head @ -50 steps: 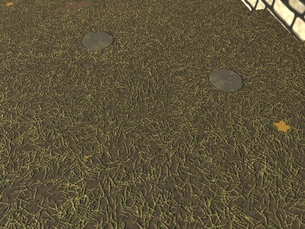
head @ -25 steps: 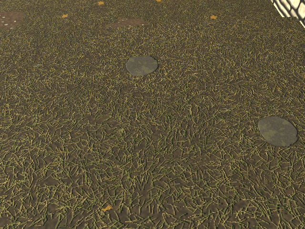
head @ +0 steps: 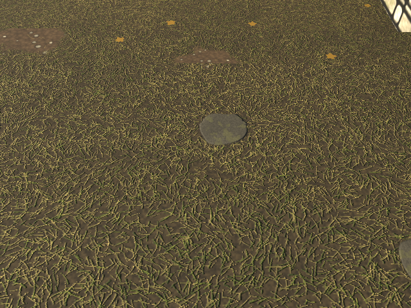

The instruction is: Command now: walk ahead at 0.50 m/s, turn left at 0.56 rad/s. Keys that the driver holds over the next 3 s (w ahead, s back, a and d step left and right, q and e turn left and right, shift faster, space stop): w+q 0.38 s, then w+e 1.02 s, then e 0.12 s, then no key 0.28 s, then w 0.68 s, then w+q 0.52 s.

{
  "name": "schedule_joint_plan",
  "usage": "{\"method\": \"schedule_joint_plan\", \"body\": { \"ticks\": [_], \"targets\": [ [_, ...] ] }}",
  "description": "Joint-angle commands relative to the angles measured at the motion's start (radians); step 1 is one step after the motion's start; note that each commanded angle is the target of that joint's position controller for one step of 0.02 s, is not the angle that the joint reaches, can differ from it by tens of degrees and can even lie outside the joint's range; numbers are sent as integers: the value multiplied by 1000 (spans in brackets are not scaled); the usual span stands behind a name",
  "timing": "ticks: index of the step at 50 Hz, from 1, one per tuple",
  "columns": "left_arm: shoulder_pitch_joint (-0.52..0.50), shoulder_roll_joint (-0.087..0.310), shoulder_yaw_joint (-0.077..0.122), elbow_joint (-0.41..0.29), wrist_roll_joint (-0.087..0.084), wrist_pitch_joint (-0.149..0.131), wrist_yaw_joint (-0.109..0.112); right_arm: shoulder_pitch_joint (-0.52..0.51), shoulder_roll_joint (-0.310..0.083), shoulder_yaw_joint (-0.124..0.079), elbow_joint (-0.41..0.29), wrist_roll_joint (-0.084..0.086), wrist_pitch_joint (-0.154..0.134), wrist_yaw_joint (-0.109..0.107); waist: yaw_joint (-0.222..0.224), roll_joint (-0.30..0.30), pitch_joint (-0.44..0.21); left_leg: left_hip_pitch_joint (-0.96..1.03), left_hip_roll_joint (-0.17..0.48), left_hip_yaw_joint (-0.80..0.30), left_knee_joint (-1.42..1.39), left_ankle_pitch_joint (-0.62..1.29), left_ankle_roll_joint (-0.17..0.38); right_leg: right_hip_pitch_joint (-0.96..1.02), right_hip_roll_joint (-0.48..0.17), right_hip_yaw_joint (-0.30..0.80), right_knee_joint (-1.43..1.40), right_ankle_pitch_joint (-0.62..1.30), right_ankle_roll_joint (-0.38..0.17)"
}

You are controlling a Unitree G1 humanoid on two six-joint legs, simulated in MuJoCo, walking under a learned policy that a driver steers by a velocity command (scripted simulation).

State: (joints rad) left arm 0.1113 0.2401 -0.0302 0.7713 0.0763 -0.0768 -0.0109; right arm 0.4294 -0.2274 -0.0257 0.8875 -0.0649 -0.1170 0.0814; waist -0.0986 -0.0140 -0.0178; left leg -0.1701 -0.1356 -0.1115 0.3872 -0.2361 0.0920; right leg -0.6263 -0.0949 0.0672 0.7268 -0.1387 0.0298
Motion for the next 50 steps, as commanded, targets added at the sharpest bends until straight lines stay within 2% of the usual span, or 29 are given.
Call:
{"method": "schedule_joint_plan", "body": {
  "ticks": [1, 4, 5, 6, 7, 8, 10, 15, 18, 19, 22, 23, 24, 25, 27, 28, 29, 30, 31, 32, 33, 34, 35, 36, 37, 38, 39, 42, 50],
  "targets": [
    [106, 62, 8, -38, 11, -31, -8, -143, -196, -43, -142, -49, -12, 13, 125, 75, -8, -464, 174, -155, -17, 197, 145, 496, 85, -93, 174, 279, 11],
    [500, 189, 70, 42, 7, -62, 15, -298, -178, -35, -242, -2, -35, 7, 333, -66, -21, -630, 73, -161, 352, 329, 87, 837, 138, -134, -6, -80, -36],
    [573, 262, 81, 42, -18, -64, 29, -183, -52, -6, -212, 4, -49, 32, 304, -156, -127, -595, -12, -106, 718, 28, 11, 948, -134, 213, -178, 219, -265],
    [504, 243, 50, 2, -16, -62, 1, 63, 29, 11, -145, 7, -58, 27, 138, -181, -215, -656, -19, -69, 1065, -431, -48, 925, -344, 485, -162, 831, -513],
    [407, 260, 74, -12, -12, -57, -14, 131, -47, -15, -145, 7, -50, 13, 108, -217, -123, -849, 29, -75, 1231, -400, -76, 815, -441, 769, -307, 412, -583],
    [288, 158, 54, -25, -37, -55, -18, -1, -140, -30, -141, -3, -29, -15, 118, -86, 7, -890, 135, -84, 1272, -256, -83, 623, -406, 662, -363, 21, -487],
    [90, 3, 3, -71, -35, -51, -1, -111, -99, -4, -148, -42, 10, -45, 81, 10, -23, -713, 220, -61, 1089, -78, -126, 422, -255, 372, -395, -14, -358],
    [277, 125, 38, 34, -6, -57, 51, -267, -46, 21, -181, -10, 14, 37, 176, -5, 30, -560, 257, 122, 641, 15, -140, 394, -117, -51, -426, 119, -259],
    [290, 118, 32, 40, 31, -48, 35, -201, -89, 6, -168, -38, 6, 55, 136, -48, 14, -500, 228, 115, 746, 212, -62, 373, -146, -93, -343, 135, -258],
    [321, 203, 85, 68, -80, -36, -2, -306, -91, -31, -178, 63, 86, 2, 129, -47, 80, -498, 203, 136, 664, 250, -29, 378, -189, -106, -346, 281, -198],
    [538, 147, 90, 158, -41, -29, 13, -504, -105, -41, -252, 24, 121, -63, 243, -123, 158, -918, 221, -44, 594, 181, -10, 839, -270, 41, -277, 222, -176],
    [607, -19, 28, 174, 28, -62, 37, -462, -24, 20, -247, -80, 41, -38, 298, -43, 49, -1141, 296, -79, 452, 345, -53, 1141, -256, 101, -200, -84, -239],
    [674, -47, 18, 199, 19, -58, 48, -517, 32, 29, -230, -76, 11, -26, 338, -13, 105, -1207, 307, -41, 373, 398, -74, 1156, -250, 114, -170, -126, -267],
    [645, -69, 7, 178, 13, -45, 47, -551, 34, 48, -213, -45, 2, -14, 348, 48, 151, -1053, 332, 22, 167, 611, -98, 962, -179, 50, -151, -202, -254],
    [575, 70, 29, 175, 59, -8, -16, -559, 59, 66, -221, -14, 45, 13, 282, -31, 161, -238, 246, 182, 232, 802, -92, 186, -91, -75, -255, -416, -205],
    [417, 145, 80, 143, -66, -17, 15, -595, -86, -2, -210, 115, 69, 22, 215, 18, 245, -191, 226, 142, 182, 761, -89, 144, -120, -12, -232, -281, -182],
    [387, 212, 101, 141, -151, -3, 46, -543, -142, -19, -204, 200, 69, 14, 165, 8, 235, -205, 209, 23, 202, 571, -84, 193, -156, -2, -157, -163, -169],
    [408, 187, 94, 148, -49, 1, 37, -391, -115, -14, -107, 110, 87, -10, 147, 1, 184, -175, 261, 108, 81, 737, -83, 365, -117, -66, -6, -161, -145],
    [475, 170, 64, 199, 39, -12, -28, -218, -144, -1, -60, -101, 93, -15, 103, 36, 135, -27, 303, 85, -18, 799, -92, 367, -95, -58, 172, -394, -73],
    [456, 199, 79, 198, 54, 3, -69, -36, -238, -60, 2, -55, 88, -23, 24, 79, 27, 284, 247, 165, 5, 812, -85, 302, -57, -91, 339, -267, -43],
    [578, 117, 59, 275, 79, 11, -100, 73, -299, -96, 27, -49, 85, -34, -17, 181, -20, 551, 290, 132, 40, 763, -9, 120, 15, -79, 617, -378, 27],
    [916, -101, 12, 339, 61, 9, -147, 230, -252, -71, 33, -46, 75, -10, 88, 304, -489, 978, 453, 7, 444, 1058, 187, 70, 51, 6, 929, -578, -4],
    [802, -13, 29, 308, 15, -1, -156, 248, -226, -65, 42, -59, 80, -4, 21, 251, -439, 945, 495, -56, 446, 1110, 204, -90, 74, 1, 1184, -645, 23],
    [453, 113, 99, 197, -137, 18, -3, 156, -286, -103, 28, 30, 85, -26, -37, 88, -224, 649, 636, -203, 217, 954, 88, -305, 55, -23, 1175, -557, -21],
    [348, 75, 81, 154, -100, 36, 52, 46, -258, -88, 13, 50, 83, -55, 3, 121, -149, 412, 630, -261, 25, 456, 63, -257, 31, -48, 1123, -394, -29],
    [399, -23, 39, 130, -39, -33, -14, 30, -241, -46, 29, -2, 49, -1, 94, 297, -157, 198, 617, -281, 50, 205, 118, -170, -23, 62, 1167, -264, -57],
    [379, -9, 39, 168, -28, -58, -24, -48, -61, -2, -5, -31, 22, -2, 129, 76, 8, -51, 571, -177, 2, 268, 94, -113, -69, 127, 860, -11, -79],
    [332, -25, 57, 175, 13, -36, -57, -68, -3, 21, -14, 3, -2, -35, 170, 142, 73, -182, 569, -68, -174, 173, 192, -22, -79, 76, 534, -16, -117],
    [45, -5, 32, 57, -30, -3, -83, -32, -60, -1, 41, -44, -9, -69, 129, 41, 116, 9, 486, 286, -240, 343, 123, 3, -31, -8, 84, 246, -122]
  ]
}}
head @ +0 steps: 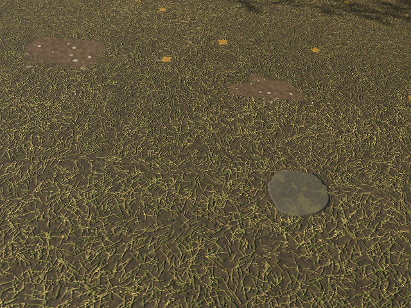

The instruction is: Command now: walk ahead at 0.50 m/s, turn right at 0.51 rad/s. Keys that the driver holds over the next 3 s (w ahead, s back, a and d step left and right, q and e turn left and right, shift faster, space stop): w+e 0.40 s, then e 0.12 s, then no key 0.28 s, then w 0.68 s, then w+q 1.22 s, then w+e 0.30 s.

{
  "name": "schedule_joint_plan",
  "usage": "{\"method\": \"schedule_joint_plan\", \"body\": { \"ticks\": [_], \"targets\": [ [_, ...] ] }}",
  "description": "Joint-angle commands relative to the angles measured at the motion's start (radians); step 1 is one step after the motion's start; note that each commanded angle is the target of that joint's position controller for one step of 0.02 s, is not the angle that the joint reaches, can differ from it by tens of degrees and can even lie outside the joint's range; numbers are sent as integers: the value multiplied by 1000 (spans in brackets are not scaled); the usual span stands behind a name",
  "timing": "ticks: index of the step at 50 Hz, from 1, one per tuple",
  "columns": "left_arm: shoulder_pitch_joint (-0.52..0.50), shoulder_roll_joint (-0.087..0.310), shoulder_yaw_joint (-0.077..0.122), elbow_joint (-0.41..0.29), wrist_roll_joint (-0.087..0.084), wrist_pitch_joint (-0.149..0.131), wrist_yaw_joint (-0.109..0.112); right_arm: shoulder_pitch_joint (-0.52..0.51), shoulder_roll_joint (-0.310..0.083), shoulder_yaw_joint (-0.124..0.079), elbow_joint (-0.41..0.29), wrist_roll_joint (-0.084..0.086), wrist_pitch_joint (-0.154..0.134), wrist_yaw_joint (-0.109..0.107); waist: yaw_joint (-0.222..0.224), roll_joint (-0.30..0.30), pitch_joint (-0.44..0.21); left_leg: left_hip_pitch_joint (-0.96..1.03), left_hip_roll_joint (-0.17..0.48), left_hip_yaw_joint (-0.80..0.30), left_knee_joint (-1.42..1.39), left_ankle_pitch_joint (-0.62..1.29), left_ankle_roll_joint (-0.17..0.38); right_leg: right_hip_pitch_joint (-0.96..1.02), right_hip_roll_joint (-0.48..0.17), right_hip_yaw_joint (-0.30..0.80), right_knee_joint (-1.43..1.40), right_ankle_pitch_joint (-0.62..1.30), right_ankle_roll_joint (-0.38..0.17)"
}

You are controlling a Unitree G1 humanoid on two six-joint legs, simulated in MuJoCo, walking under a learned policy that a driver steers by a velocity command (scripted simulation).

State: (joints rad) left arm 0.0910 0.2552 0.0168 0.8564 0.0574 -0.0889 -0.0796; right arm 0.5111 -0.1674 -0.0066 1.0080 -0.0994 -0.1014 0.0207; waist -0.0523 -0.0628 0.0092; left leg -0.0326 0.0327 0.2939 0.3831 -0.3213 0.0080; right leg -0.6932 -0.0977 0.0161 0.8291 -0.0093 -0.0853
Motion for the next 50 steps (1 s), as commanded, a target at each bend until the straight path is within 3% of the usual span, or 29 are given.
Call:
{"method": "schedule_joint_plan", "body": {
  "ticks": [1, 7, 10, 11, 12, 13, 14, 16, 18, 20, 21, 24, 25, 28, 29, 30, 31, 32, 33, 34, 35, 38, 40, 41, 42, 43, 44, 46, 50],
  "targets": [
    [26, -6, -9, -46, -14, 9, -18, -101, -131, -22, -71, -6, -28, -11, 72, 97, 96, -92, 307, -91, -226, 432, 195, 60, -16, 31, -32, 115, -10],
    [-140, 21, 14, -106, 5, 11, -1, 40, -183, -51, -3, 15, -1, -32, 7, 129, 136, 212, 341, -25, -170, 586, 162, 18, 49, -62, -166, -140, -12],
    [17, 97, 65, -70, -24, -18, 28, 22, -225, -70, 3, 1, 10, -26, 109, 146, 7, 79, 271, 75, 159, 960, 117, 446, 194, -155, -227, -25, -59],
    [217, 155, 95, -15, -16, -25, 59, 53, -150, -50, -11, -35, 1, -13, 145, 64, -172, -229, 216, 80, 448, 763, 34, 876, 151, -43, -74, 176, -156],
    [491, 220, 103, 62, -5, -16, 77, 26, -44, -5, -71, -45, -16, 34, 211, -89, -378, -539, 54, -22, 669, -81, -32, 1258, -65, 415, -280, 39, -304],
    [632, 214, 110, 139, 10, -22, 69, -213, -115, -29, -117, 33, -11, 72, 315, 22, -238, -765, -25, -209, 857, -258, -7, 1248, -133, 627, -482, -165, -252],
    [528, 225, 125, 133, -6, -46, 63, -342, -107, -29, -153, 51, -20, 69, 297, 41, -26, -892, 32, -322, 893, -197, 18, 1060, -141, 585, -526, -289, -208],
    [336, 71, 73, 102, -43, -67, 42, -311, -137, -42, -174, 14, -28, 8, 163, -17, -4, -696, 87, -386, 892, -116, 52, 692, -97, 483, -535, -274, -240],
    [202, -17, 33, 59, -36, -63, 26, -264, -48, -22, -171, 9, -10, -23, 56, 19, 34, -518, 96, -400, 824, -97, 59, 388, -92, 445, -606, -259, -249],
    [144, 13, 31, 23, -27, -68, 21, -256, -67, -19, -180, 12, 9, -29, 24, 48, 41, -466, 80, -381, 686, -53, 29, 285, -67, 395, -662, -288, -229],
    [99, 53, 40, 0, -21, -73, 17, -292, -86, -22, -201, 33, 5, -36, 10, 72, 45, -374, 67, -348, 555, 31, 9, 191, -27, 320, -655, -169, -202],
    [187, 140, 70, -6, 6, -57, -7, -366, -53, -6, -261, 55, -3, -21, 36, -3, -5, -158, -46, -234, 406, 296, -40, 86, 82, 208, -534, 180, -171],
    [162, 129, 69, -33, 53, -52, -7, -218, -64, -9, -226, 32, -13, -15, -15, 18, -31, -29, -53, -240, 580, 482, -48, -16, 84, 195, -397, 240, -148],
    [-88, 169, 91, -186, 16, -83, -13, 284, -228, -81, -117, 24, -33, -50, -267, 113, -52, 274, -105, -203, 459, 261, -36, -151, 140, 245, 1, 599, -95],
    [-46, 100, 73, -188, -21, -106, -33, 348, -274, -94, -118, 55, -40, -63, -273, 214, -97, 273, 51, -349, 208, 563, 130, -74, 219, 212, 353, 275, -7],
    [281, -93, 29, -125, -14, -98, -32, 108, -302, -67, -196, 49, -47, -38, 7, 317, -243, 248, 428, -814, 118, 1136, 503, -149, 280, 116, 663, -672, 86],
    [390, -27, 50, -76, -23, -60, -4, -67, -266, -63, -225, 12, -55, -4, 87, 83, -111, 36, 451, -844, 97, 1247, 522, -149, 203, 167, 801, -640, 72],
    [365, 23, 57, -102, -15, -25, 27, -230, -217, -57, -262, 35, -56, 21, 105, 167, -53, -130, 473, -840, 44, 890, 484, -213, 119, 168, 834, -598, 103],
    [305, 81, 65, -121, 29, 12, 51, -376, -74, -5, -298, 78, -45, 30, 138, 70, -84, -249, 399, -810, 6, 556, 396, -166, 42, 190, 696, -560, 135],
    [268, 13, 41, -129, 71, 20, 64, -452, -9, 25, -312, 90, -41, 23, 149, 57, -81, -339, 299, -688, 2, 562, 330, -67, 7, 178, 570, -498, 179],
    [287, -25, 24, -117, 67, 20, 49, -462, -49, 18, -307, 89, -34, 15, 174, 102, -111, -425, 211, -547, 14, 622, 266, 97, -2, 111, 534, -455, 223],
    [341, -63, 5, -76, -17, 14, -39, -440, -177, -6, -237, 80, -30, 14, 189, 52, -48, -716, -4, -220, 100, 459, 95, 523, 27, -89, 140, -284, 276],
    [362, 55, 42, -53, -54, -12, -66, -397, -239, -15, -216, 91, -13, 57, 173, 85, -43, -613, 10, -250, 201, 552, 65, 591, 98, -123, -111, -20, 231],
    [352, 160, 77, -74, -49, -20, -42, -319, -244, -22, -201, 94, -2, 76, 148, 77, -109, -503, 33, -285, 241, 507, 45, 610, 84, -84, -131, 181, 161],
    [182, 331, 116, -161, -63, -27, -20, -122, -222, -37, -184, 104, 1, 69, 2, -61, -176, -403, -11, -233, 278, 148, 2, 574, -19, 56, -234, 337, -36],
    [98, 338, 129, -195, -38, -24, -6, -83, -225, -39, -182, 106, -6, 39, -4, -105, -186, -417, -68, -157, 352, -118, -24, 571, -99, 139, -303, 224, -186],
    [158, 287, 125, -171, -23, -13, 9, -196, -230, -46, -222, 79, -10, 23, 73, -113, -164, -447, -102, -138, 404, -234, -14, 528, -130, 255, -388, -147, -240],
    [190, 157, 83, -141, -43, -8, 39, -246, -156, -44, -233, 53, -18, -6, 61, -76, -60, -434, -64, -184, 439, -167, 33, 438, -155, 367, -435, -460, -242],
    [62, 131, 72, -164, -29, 1, 51, -187, -103, -29, -245, 70, -43, -21, -35, -1, -47, -138, -68, -212, 220, -13, 93, 281, -133, 271, -313, -273, -205]
  ]
}}
Over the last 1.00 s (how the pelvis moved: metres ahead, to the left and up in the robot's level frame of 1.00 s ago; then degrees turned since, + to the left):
0.53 0.18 -0.17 3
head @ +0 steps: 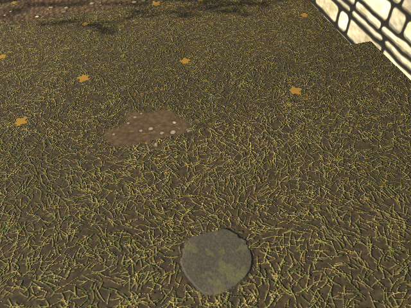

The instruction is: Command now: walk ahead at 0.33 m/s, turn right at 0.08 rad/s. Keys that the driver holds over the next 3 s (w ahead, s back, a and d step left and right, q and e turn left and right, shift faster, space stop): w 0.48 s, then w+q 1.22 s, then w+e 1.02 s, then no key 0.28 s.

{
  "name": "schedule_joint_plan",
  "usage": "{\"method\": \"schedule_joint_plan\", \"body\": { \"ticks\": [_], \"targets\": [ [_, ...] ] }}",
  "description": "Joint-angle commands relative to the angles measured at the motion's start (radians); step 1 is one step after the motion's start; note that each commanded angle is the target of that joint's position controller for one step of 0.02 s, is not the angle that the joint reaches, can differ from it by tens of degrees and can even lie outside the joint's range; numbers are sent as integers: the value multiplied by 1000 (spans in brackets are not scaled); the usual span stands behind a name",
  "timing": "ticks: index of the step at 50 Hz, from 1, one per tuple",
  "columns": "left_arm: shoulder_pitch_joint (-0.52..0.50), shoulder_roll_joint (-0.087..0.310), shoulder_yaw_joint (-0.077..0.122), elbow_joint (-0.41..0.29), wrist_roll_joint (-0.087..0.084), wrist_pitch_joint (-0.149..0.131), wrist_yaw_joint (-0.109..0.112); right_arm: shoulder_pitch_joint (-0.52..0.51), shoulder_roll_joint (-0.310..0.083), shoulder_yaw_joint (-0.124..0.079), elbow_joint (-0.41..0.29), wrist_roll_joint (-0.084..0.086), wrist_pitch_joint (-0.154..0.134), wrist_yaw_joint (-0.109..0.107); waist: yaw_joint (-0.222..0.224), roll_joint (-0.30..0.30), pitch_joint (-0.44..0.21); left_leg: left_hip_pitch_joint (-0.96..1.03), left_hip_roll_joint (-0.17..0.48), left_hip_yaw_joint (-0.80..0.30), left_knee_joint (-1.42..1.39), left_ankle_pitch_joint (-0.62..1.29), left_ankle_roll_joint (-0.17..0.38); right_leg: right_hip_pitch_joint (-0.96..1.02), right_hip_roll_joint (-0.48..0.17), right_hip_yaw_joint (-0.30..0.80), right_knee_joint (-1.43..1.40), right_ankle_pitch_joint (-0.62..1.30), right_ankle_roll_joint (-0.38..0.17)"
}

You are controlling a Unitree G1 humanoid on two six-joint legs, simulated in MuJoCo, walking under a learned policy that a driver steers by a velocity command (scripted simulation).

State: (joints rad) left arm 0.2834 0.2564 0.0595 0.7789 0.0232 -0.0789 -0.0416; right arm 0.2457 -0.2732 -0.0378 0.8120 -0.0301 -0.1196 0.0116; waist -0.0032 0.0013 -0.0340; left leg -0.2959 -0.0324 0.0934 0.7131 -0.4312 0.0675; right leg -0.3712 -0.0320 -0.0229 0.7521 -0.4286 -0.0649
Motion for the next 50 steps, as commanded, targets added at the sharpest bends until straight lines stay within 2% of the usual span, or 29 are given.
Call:
{"method": "schedule_joint_plan", "body": {
  "ticks": [1, 2, 3, 4, 6, 7, 8, 9, 10, 12, 13, 15, 17, 21, 22, 23, 24, 25, 26, 27, 28, 29, 31, 33, 37, 41, 46, 48, 50],
  "targets": [
    [-157, 110, 29, -113, 22, -8, 8, 184, -44, -11, -18, -11, -34, -15, -114, 39, -28, 280, 45, -97, -149, 266, 72, -144, -115, 202, -37, 169, -167],
    [-147, 50, 19, -145, 37, -12, -2, 290, -139, -35, 8, -9, -40, -24, -124, 226, -58, 487, 227, -400, -241, 569, 236, -369, 60, 7, 304, 48, -34],
    [-200, 20, 6, -165, 43, -22, -10, 388, -137, -38, 20, -33, -33, -14, -194, 173, -13, 593, 380, -625, -335, 548, 349, -646, 84, 83, 451, -209, 11],
    [-232, 9, -1, -177, 27, -27, 1, 358, -107, -32, 32, -48, -27, -4, -166, 44, 89, 606, 435, -615, -336, 492, 334, -808, 37, 184, 501, -147, 21],
    [-145, 55, 5, -124, 50, -32, 10, 246, -24, 0, 21, -40, -7, 16, -92, 13, 69, 489, 362, -439, -323, 459, 281, -775, -28, 155, 520, 29, 52],
    [-132, 47, -1, -109, 70, -28, 10, 205, 9, 12, 12, -40, 4, 15, -67, 3, 79, 388, 322, -367, -346, 430, 259, -707, -55, 130, 448, 112, 55],
    [-107, 6, -28, -82, 95, -21, -3, 152, 44, 29, -4, -64, 18, 1, -45, 14, 72, 272, 245, -278, -340, 364, 212, -581, -81, 116, 367, 289, 47],
    [-99, -2, -28, -63, 90, -15, -22, 151, 23, 27, -6, -60, 25, 1, -44, 52, 67, 161, 202, -222, -345, 340, 208, -481, -60, 51, 361, 379, 45],
    [-127, 0, -37, -62, 80, -17, -36, 194, 49, 39, 33, -71, 22, -7, -59, 28, 87, 175, 209, -244, -327, 295, 198, -533, -94, 119, 274, 561, 53],
    [-191, 0, -43, -68, 74, -17, -37, 272, 15, 40, 54, -54, 3, -13, -97, 36, 85, 215, 197, -223, -282, 254, 200, -549, -91, 83, 98, 734, 66],
    [-208, 4, -48, -64, 63, -16, -36, 266, -1, 38, 58, -48, -2, -11, -103, -14, 85, 107, 149, -155, -223, 185, 165, -415, -101, 74, -80, 897, 57],
    [-237, 1, -55, -79, 71, 7, -34, 253, -22, 45, 72, -58, 1, 26, -79, 58, 133, -223, 138, -143, -241, 34, 163, -67, -62, -22, -62, 899, 43],
    [-237, 48, -46, -78, 73, 26, -23, 245, -20, 51, 91, -49, -12, 46, -51, 34, 179, -170, 200, -199, -188, 34, 165, -77, -83, 7, -75, 805, 43],
    [-293, 51, -54, -43, 73, 42, -15, 364, -69, 35, 169, -28, 12, 11, -130, -10, 213, 242, 204, -268, 11, 71, 109, -188, -123, 17, -392, 733, 42],
    [-237, 70, -42, -15, 68, 39, -11, 378, -82, 30, 188, -24, 23, 16, -102, -27, 193, 259, 181, -258, 105, 171, 98, -85, -108, -17, -452, 750, 44],
    [-23, 123, -15, 61, 50, 21, -5, 348, -105, 27, 189, -53, 37, 37, -8, -83, 132, 139, 155, -224, 297, 233, 63, 221, -97, -35, -461, 863, 27],
    [258, 180, 20, 135, 64, 9, 7, 431, -50, 46, 232, -105, 48, 79, 86, -157, 8, -68, 63, -141, 567, 189, -19, 632, -118, -23, -322, 957, -33],
    [400, 231, 34, 143, 63, 15, -24, 626, 127, 73, 253, -68, 54, 92, 38, -300, -370, -276, -36, -141, 968, -281, -71, 1105, -278, 125, 12, 1301, -254],
    [496, 202, 27, 183, 73, 21, -33, 425, 15, 50, 166, -37, 54, 112, 149, -253, -342, -485, -84, -143, 1173, -371, -98, 1152, -326, 280, -57, 1191, -292],
    [446, 202, 36, 186, 60, 29, -28, 205, -10, 39, 86, -12, 37, 114, 193, -180, -156, -693, -51, -155, 1160, -252, -59, 964, -361, 369, -253, 634, -256],
    [306, 197, 27, 161, 52, 28, -30, 113, -29, 33, 58, 0, 13, 99, 139, -85, 17, -724, 43, -160, 1118, -114, -13, 666, -374, 364, -382, 280, -235],
    [140, 93, -12, 94, 69, 9, -26, 116, -31, 29, 68, -13, -12, 69, 69, -2, 90, -599, 107, -228, 856, 133, 17, 400, -367, 300, -451, 334, -236],
    [84, -70, -72, 86, 83, -18, -8, 92, 17, 33, 93, -28, -10, 55, -20, -15, 151, -388, 195, -260, 513, 351, 47, 91, -361, 222, -581, 531, -217],
    [131, -16, -56, 117, 56, -39, 14, 117, 61, 39, 99, -36, 19, 64, -42, -99, 99, -369, 188, -243, 385, 356, 43, 143, -330, 156, -626, 541, -256],
    [158, 35, -32, 166, 81, -50, 17, -26, 72, 52, 38, -17, 41, 75, -21, -9, 88, -446, 173, -190, 102, 508, 9, 285, -292, -37, -601, 905, -212],
    [175, 26, -45, 176, 90, -51, 16, -142, 1, 19, 1, 0, 47, 85, -21, -20, 117, -337, 101, -132, 75, 702, 19, 214, -215, -185, -580, 886, -77],
    [318, 95, -24, 257, 72, -37, 22, -320, -36, -14, -49, -9, 43, 77, 21, -66, 150, -386, 26, -53, -57, 481, 20, 500, -230, -224, -527, 1014, -12],
    [313, 133, -7, 267, 87, -28, 15, -273, -58, -31, -52, -5, 44, 63, -24, -116, 139, -295, -20, -9, 17, 282, 31, 525, -270, -239, -438, 1300, -8],
    [261, 183, 24, 248, 68, -21, 28, -172, -94, -47, -11, 0, 25, 42, -65, -144, 144, -224, -58, 11, -97, 270, 38, 562, -293, -237, -291, 1468, 12]
  ]
}}
Over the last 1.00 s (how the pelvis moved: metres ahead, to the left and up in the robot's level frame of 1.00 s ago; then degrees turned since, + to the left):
0.41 -0.15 -0.02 -25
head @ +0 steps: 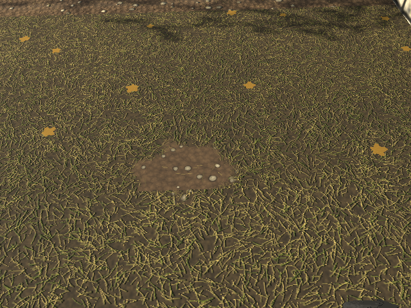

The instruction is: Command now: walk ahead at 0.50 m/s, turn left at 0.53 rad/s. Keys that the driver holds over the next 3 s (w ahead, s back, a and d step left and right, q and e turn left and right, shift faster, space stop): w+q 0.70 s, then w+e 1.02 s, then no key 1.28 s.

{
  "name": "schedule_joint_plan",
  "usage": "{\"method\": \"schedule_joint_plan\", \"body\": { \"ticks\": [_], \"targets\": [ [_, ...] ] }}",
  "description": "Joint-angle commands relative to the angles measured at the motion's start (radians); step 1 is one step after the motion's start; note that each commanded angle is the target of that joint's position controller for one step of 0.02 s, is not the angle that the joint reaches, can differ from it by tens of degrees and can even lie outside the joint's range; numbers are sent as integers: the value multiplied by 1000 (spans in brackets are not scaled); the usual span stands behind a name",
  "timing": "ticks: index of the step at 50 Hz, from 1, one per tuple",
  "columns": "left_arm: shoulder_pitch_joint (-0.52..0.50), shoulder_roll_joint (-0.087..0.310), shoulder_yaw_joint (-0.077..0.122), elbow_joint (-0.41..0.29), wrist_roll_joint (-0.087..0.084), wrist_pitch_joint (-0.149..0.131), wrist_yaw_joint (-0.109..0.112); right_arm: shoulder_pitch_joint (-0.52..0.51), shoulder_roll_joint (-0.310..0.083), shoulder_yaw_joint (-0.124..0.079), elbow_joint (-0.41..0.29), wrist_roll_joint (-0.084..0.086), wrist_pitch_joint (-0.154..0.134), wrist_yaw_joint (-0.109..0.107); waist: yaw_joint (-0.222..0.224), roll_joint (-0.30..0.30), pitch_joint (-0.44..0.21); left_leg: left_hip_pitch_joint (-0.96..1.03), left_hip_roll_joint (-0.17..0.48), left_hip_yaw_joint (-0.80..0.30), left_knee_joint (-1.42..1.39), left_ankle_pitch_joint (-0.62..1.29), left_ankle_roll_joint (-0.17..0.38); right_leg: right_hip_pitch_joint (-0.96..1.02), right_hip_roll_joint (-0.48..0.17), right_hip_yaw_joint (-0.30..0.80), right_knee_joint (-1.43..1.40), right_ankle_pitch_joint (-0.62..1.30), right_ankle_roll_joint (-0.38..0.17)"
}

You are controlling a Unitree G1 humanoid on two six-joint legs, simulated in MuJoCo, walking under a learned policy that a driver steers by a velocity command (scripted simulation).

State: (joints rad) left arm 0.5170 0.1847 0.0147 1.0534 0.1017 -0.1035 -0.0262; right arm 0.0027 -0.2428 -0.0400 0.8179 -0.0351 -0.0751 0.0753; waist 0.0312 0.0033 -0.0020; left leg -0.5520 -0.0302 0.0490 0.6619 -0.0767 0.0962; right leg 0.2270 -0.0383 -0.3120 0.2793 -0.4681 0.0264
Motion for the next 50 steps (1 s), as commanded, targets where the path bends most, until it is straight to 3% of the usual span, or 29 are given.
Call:
{"method": "schedule_joint_plan", "body": {
  "ticks": [1, 2, 3, 4, 5, 6, 9, 11, 12, 14, 15, 16, 18, 20, 22, 25, 27, 28, 29, 31, 33, 34, 35, 37, 39, 40, 43, 47, 50],
  "targets": [
    [-20, 262, 74, -40, 3, 7, 11, 226, -147, -59, 32, 17, -37, -33, -163, -131, 52, 273, -92, 57, -57, 25, 41, -173, -260, 40, 371, 1543, -56],
    [-1, 194, 50, -40, 34, 2, -7, 473, -181, -82, 122, 3, -44, -59, -220, -60, -122, 759, -58, -81, 61, 160, 148, -520, -227, 82, 698, 1258, 1],
    [30, 38, -5, -84, 44, -6, -58, 697, -217, -79, 218, -26, -44, -64, -222, 182, -326, 1248, 204, -555, -67, 268, 391, -967, 18, 141, 1096, -82, 103],
    [-274, 91, 3, -190, -38, -12, -87, 840, -203, -88, 251, -39, -56, -60, -361, 29, -223, 1229, 267, -703, -268, 89, 308, -1189, 70, 357, 1134, -152, 35],
    [-422, 111, 11, -241, -54, -25, -64, 638, -216, -95, 212, -18, -86, -59, -311, -19, 12, 962, 266, -625, -281, 55, 263, -1243, -9, 430, 1084, -109, 23],
    [-400, 170, 27, -232, -37, -20, -27, 481, -134, -69, 198, 8, -93, -48, -214, -40, 27, 734, 243, -576, -313, 39, 266, -1084, -55, 439, 1015, -47, 18],
    [-262, 58, -8, -225, 9, 21, 27, 278, -10, -2, 140, 9, -86, -7, -6, 10, 66, 179, 178, -497, -446, 30, 263, -697, -81, 408, 832, -4, -34],
    [-299, 106, -2, -264, -22, 30, 34, 219, -103, -21, 93, 9, -91, 5, 14, -20, 56, -2, 79, -371, -475, -25, 195, -523, -39, 323, 605, 94, -17],
    [-367, 62, -21, -299, -27, 30, 29, 242, -145, -30, 94, -5, -85, 11, -8, 4, 46, -99, 12, -304, -447, -41, 169, -408, 3, 260, 557, 213, -7],
    [-238, 34, -40, -278, -9, 20, 7, 290, -142, -35, 85, -66, -78, 5, 24, 40, 40, -253, -10, -279, -264, 28, 143, -260, 25, 245, 723, 531, 0],
    [-231, 48, -37, -300, -1, 20, -4, 323, -128, -36, 80, -71, -87, -6, 10, 14, 21, -182, -21, -307, -212, -4, 154, -336, 20, 285, 683, 541, 1],
    [-373, 90, -32, -336, -5, 16, -6, 453, -74, -25, 140, -77, -99, -28, -81, 27, 73, 161, 63, -463, -97, -154, 143, -711, -63, 490, 593, 622, 3],
    [-631, 122, -26, -400, -5, -1, -1, 867, 15, -16, 279, -37, -93, -92, -308, 31, 95, 854, 114, -601, 154, -291, 150, -1399, -74, 514, 368, 567, 17],
    [-727, 37, -56, -388, -11, -11, -19, 835, 67, -2, 249, -1, -66, -99, -349, -17, 103, 618, 14, -547, 219, -356, 119, -1212, -68, 450, 35, 861, -21],
    [-637, 9, -62, -411, -32, 16, -24, 647, -81, 2, 191, -76, -33, -23, -192, 82, 114, -172, -10, -524, 77, -470, 137, -445, -24, 312, 267, 1061, -10],
    [-296, 131, -16, -298, -10, 30, -20, 575, -81, 16, 136, -15, -34, -20, 6, -27, 193, -273, -58, -598, 280, -638, 72, -115, -59, 314, 138, 907, -6],
    [185, 239, 46, -136, -32, 14, -15, 529, -98, 31, 144, -32, -29, 18, 191, -81, 21, -217, -118, -471, 848, -294, -87, 234, -181, 340, 98, 1016, -167],
    [173, 286, 53, -144, -33, 14, -48, 891, 118, 57, 205, -29, -27, 32, -28, -314, -464, -327, -161, -281, 1361, -750, -112, 634, -407, 496, 510, 1575, -407],
    [106, 294, 43, -203, 14, 34, -77, 875, 6, 38, 172, -7, -15, 45, 11, -228, -410, -543, -173, -259, 1631, -736, -129, 514, -463, 742, 432, 1461, -495],
    [-88, 179, 7, -236, -2, 45, -72, 512, -53, 14, 36, -8, -4, 7, 4, -49, -67, -793, -23, -188, 1595, -435, -105, -1, -466, 770, 131, 342, -396],
    [-181, 47, -25, -254, 6, 19, -62, 496, 43, 48, 56, -19, 2, -22, -89, 21, 68, -542, 133, -231, 1297, -105, -57, -470, -438, 629, 0, 344, -360],
    [-81, 149, 27, -155, -125, 7, -3, 258, 18, 8, -27, 8, 68, -71, -34, -52, 113, -468, 41, -52, 1351, -404, -48, -541, -418, 522, -37, 477, -288],
    [-58, 116, 11, -119, -135, -8, 18, 190, 47, 18, -79, -5, 90, -89, -64, -14, 154, -513, 79, -137, 1249, -328, -36, -579, -357, 470, -11, 438, -233],
    [-150, 84, -9, -108, -111, -23, 40, 134, 122, 52, -124, 35, 79, -77, -123, -70, 222, -334, 58, -97, 677, -83, -25, -787, -178, 301, -93, 346, -149],
    [-127, 90, -9, -101, -120, -27, 48, 218, 111, 48, -42, 19, 63, -43, -119, -58, 80, 84, 36, -22, 307, 285, -23, -820, -125, 246, -97, 466, -154],
    [-84, 101, -13, -97, 32, -45, -4, 332, 107, 79, -6, -30, 49, 26, -107, -131, 68, -45, 105, -139, 382, 265, -22, -669, -213, 318, -158, 385, -248],
    [32, 160, 21, -49, -30, -40, -28, -36, -3, 44, -121, -25, 37, 24, -11, -9, 90, -299, 74, -102, 3, 140, -55, -178, -249, 429, -66, 672, -318],
    [201, 123, 22, 19, -21, 0, -43, -219, 0, 42, -162, -19, 40, -1, 56, -58, 96, -224, 52, -44, -155, 17, -47, -4, -250, 455, -42, 771, -318],
    [100, 164, 45, -16, -21, 9, -46, -175, -32, 14, -140, -11, 20, -14, -28, -79, 33, 186, 20, 5, -142, 55, 7, -184, -212, 387, 31, 1021, -257]
  ]
}}
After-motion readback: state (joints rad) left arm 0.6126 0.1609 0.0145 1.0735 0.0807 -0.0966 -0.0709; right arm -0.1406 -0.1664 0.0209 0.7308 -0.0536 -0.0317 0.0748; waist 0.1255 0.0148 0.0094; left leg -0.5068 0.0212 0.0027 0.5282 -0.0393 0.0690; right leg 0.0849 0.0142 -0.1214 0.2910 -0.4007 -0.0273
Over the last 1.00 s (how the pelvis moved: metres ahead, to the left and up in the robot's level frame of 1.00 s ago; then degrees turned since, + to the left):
0.54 -0.07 -0.16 12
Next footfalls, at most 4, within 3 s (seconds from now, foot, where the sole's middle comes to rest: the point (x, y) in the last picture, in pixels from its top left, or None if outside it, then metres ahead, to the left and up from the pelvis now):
0.02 left None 0.17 0.09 -0.75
0.54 right None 0.54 -0.09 -0.92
1.02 left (161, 273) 0.70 0.24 -0.92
1.48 right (211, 208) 1.00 0.06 -0.92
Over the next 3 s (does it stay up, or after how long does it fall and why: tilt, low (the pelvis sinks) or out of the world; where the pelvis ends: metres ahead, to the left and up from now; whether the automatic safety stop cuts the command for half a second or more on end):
stays up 1.26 0.18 -0.32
